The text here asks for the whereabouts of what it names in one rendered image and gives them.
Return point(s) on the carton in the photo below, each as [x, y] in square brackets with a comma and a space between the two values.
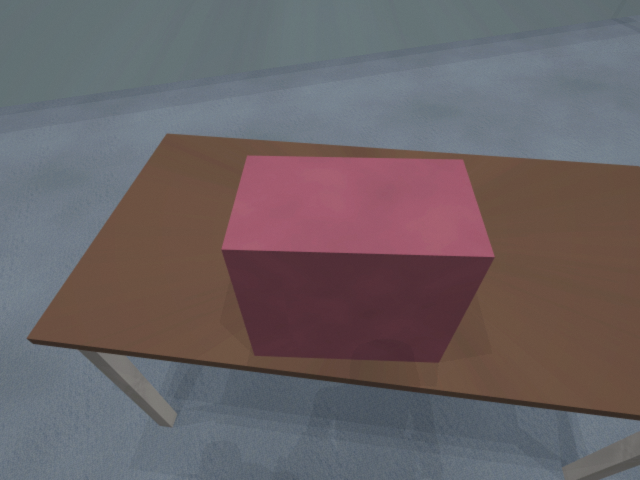
[355, 258]

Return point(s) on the table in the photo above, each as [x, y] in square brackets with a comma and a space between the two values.
[554, 324]

